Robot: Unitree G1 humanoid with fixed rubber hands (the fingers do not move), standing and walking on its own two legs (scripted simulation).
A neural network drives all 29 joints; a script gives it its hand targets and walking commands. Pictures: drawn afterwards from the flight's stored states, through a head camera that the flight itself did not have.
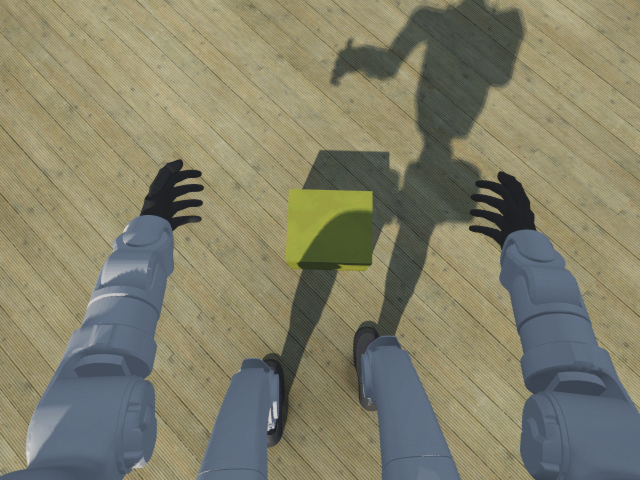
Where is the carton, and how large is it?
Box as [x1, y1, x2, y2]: [285, 189, 372, 270]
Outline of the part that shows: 289,189 285,260 291,268 365,270 371,263 372,191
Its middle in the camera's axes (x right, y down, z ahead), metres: +0.02 -0.01 +1.00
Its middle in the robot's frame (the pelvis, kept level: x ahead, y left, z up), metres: +0.50 -0.04 -0.61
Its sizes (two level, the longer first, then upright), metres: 0.203 0.177 0.157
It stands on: the floor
